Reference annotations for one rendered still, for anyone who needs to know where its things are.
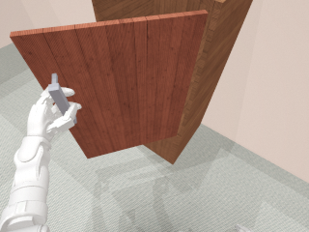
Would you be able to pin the robot left forearm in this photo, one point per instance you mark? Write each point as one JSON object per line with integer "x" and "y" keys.
{"x": 27, "y": 203}

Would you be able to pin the handle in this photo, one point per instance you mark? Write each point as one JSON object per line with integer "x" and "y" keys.
{"x": 57, "y": 94}

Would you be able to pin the cupboard door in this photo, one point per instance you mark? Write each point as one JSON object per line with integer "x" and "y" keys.
{"x": 131, "y": 76}

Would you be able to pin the robot left hand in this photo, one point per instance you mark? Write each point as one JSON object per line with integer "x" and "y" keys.
{"x": 41, "y": 116}

